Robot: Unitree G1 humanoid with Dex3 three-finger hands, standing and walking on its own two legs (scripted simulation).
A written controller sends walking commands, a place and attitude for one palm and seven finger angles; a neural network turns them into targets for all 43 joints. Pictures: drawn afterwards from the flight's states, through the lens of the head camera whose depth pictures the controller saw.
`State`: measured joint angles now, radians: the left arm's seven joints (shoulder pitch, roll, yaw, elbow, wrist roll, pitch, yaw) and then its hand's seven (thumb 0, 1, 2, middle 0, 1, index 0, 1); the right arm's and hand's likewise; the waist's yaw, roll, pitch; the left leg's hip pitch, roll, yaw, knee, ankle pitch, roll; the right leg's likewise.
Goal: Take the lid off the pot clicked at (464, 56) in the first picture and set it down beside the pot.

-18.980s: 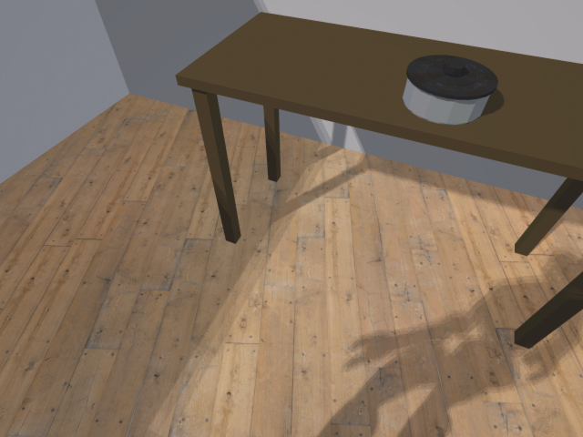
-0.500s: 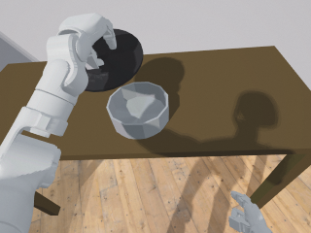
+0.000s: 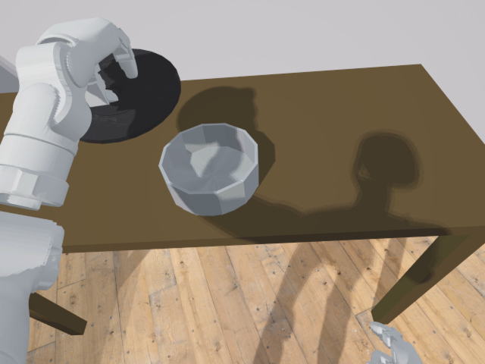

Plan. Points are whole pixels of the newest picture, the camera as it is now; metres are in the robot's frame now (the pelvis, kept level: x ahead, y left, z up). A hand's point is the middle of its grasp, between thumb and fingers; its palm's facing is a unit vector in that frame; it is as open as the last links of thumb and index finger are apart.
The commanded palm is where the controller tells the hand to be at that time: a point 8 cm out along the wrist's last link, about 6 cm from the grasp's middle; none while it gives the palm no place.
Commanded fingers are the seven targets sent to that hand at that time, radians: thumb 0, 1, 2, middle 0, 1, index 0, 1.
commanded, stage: move the lid sideways beside the pot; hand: left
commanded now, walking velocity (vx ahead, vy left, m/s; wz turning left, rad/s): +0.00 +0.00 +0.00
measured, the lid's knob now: (111, 81) +0.48 +0.21 +0.24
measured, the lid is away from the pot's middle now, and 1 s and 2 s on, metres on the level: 0.13 0.23 0.22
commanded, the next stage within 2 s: lower the lid onto the table in 0.96 s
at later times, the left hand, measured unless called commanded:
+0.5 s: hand (67, 85) +0.44 +0.25 +0.26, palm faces -0.13 -0.02 -0.99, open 7.7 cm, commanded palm +0.41 +0.26 +0.32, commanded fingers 0.00 0.59 1.07 -0.89 -0.97 -0.88 -0.96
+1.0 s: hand (33, 89) +0.44 +0.30 +0.26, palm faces -0.16 -0.03 -0.99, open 7.7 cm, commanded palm +0.41 +0.30 +0.32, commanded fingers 0.00 0.59 1.07 -0.89 -0.97 -0.88 -0.96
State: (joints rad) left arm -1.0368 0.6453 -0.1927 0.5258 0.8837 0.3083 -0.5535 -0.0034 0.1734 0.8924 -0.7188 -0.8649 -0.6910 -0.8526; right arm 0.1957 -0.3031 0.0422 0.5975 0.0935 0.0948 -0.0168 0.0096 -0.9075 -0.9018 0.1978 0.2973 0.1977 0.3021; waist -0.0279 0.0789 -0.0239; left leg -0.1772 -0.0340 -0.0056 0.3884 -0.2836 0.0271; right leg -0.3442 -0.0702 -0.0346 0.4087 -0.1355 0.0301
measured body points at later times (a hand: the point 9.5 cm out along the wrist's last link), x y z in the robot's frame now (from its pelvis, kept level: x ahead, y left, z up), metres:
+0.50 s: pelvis +0.00 +0.00 +0.00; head +0.04 -0.03 +0.45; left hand +0.44 +0.25 +0.31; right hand +0.16 -0.24 -0.12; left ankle -0.06 +0.11 -0.74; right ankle +0.04 -0.14 -0.74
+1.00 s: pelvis +0.01 +0.00 +0.00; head +0.05 -0.02 +0.45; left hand +0.44 +0.30 +0.31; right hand +0.13 -0.26 -0.12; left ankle -0.06 +0.11 -0.74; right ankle +0.04 -0.14 -0.74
